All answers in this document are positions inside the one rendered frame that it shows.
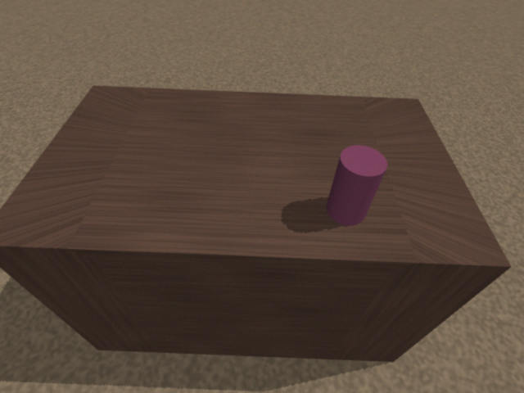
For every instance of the can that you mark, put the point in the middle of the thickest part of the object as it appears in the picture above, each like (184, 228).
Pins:
(359, 172)

